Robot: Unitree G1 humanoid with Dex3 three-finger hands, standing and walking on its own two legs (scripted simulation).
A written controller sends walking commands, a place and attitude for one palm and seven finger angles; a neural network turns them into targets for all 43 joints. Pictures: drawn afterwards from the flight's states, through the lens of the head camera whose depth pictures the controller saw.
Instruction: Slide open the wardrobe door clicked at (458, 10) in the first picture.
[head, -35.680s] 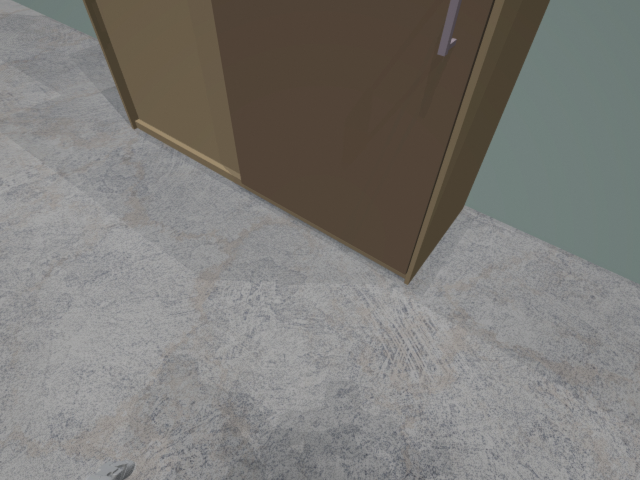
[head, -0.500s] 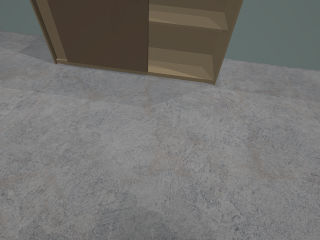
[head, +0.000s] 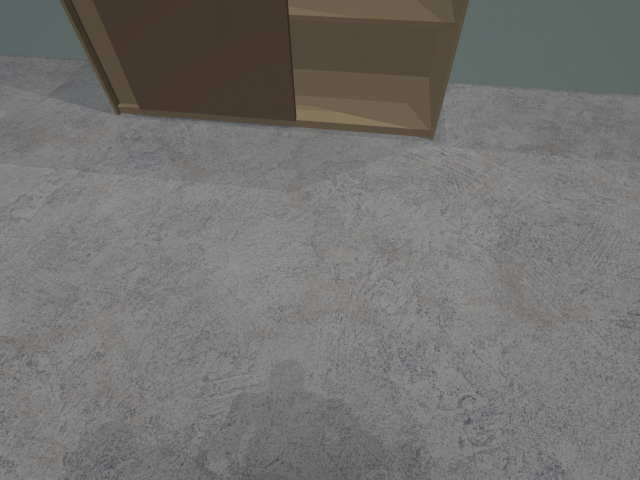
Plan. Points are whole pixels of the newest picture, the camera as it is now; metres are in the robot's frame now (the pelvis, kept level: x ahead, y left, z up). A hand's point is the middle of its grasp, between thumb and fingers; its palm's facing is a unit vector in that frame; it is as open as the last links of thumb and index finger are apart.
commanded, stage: relax the arm and regain balance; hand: right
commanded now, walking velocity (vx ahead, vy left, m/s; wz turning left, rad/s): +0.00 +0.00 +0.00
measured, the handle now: out of the picture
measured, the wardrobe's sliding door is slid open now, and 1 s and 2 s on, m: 0.70 0.70 0.70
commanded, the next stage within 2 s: step back with the hand held close in 0.02 s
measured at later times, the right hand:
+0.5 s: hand (631, 263) +0.27 -0.24 +0.21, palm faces +0.40 +0.76 -0.51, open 7.8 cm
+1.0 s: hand (628, 375) +0.20 -0.23 +0.16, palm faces +0.25 +0.83 -0.50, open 7.4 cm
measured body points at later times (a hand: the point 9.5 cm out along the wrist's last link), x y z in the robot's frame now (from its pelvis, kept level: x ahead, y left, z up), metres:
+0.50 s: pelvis +0.03 +0.02 -0.01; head +0.04 +0.04 +0.44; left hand +0.25 +0.21 -0.08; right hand +0.24 -0.28 +0.24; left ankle +0.02 +0.14 -0.74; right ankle +0.00 -0.09 -0.72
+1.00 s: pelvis -0.02 -0.02 -0.01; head +0.04 -0.03 +0.43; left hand +0.14 +0.20 -0.11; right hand +0.18 -0.28 +0.18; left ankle +0.01 +0.09 -0.74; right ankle -0.02 -0.14 -0.70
